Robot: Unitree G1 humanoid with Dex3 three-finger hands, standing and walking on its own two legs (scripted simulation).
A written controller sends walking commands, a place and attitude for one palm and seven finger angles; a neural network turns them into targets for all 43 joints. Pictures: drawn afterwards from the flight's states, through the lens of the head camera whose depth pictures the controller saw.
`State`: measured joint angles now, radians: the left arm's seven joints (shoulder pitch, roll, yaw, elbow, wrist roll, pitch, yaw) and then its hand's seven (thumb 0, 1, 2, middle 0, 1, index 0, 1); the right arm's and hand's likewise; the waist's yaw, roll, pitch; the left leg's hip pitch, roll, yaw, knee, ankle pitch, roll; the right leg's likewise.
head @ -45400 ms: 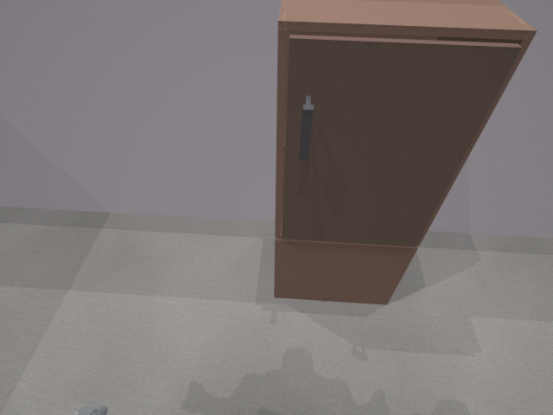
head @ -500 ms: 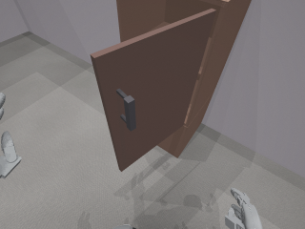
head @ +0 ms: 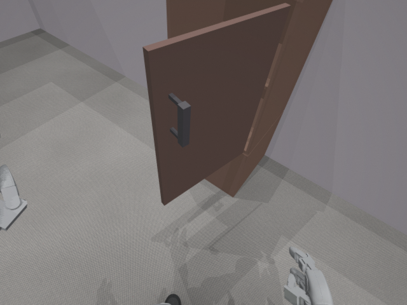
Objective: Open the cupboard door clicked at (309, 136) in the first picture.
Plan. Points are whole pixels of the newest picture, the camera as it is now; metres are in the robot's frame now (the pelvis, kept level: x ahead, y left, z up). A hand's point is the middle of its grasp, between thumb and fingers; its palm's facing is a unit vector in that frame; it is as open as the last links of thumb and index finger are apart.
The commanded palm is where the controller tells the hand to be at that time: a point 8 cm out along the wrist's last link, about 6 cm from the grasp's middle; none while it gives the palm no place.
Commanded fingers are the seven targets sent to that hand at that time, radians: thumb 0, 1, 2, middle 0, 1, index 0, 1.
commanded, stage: stop stepping back and stand still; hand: left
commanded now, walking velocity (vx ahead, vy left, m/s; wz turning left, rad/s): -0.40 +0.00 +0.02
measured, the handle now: (178, 120) +0.48 +0.10 +0.07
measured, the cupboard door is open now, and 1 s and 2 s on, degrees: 76 76 76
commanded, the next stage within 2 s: let the arm hang, fingers relaxed in 0.76 s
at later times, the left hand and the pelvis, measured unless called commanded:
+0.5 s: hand (19, 271) +0.13 +0.23 +0.16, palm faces +0.38 -0.82 -0.43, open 7.4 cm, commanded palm +0.07 +0.28 +0.17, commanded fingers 0.00 0.90 0.90 -0.20 -0.30 -0.20 -0.30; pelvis -0.07 -0.02 +0.00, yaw -1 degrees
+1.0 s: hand (71, 298) +0.13 +0.24 -0.03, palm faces +0.11 -0.89 -0.45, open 7.4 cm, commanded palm none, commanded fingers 0.00 0.90 0.90 -0.20 -0.30 -0.20 -0.30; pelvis -0.08 -0.01 -0.02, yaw +0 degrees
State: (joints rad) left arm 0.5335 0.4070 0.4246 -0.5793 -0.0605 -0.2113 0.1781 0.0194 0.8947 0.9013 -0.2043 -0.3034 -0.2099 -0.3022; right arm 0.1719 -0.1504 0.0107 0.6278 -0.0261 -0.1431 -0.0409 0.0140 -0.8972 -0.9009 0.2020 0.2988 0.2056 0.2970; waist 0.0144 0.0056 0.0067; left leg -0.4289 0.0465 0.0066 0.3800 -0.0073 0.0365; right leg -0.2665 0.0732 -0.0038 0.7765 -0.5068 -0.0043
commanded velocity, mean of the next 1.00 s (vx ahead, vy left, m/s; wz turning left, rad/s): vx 0.05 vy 0.02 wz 0.00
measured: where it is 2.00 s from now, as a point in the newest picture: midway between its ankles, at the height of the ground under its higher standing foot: outside the picture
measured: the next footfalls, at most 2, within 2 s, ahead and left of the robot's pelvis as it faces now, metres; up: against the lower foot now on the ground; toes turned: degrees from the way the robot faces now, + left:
right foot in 0.10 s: -0.09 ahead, -0.12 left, +0.00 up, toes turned -2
left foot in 0.26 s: +0.06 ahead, +0.08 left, +0.00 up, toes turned -3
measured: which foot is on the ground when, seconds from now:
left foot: down 0.00-0.12, up 0.14-0.24, down 0.26-1.00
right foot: up 0.00-0.08, down 0.10-1.00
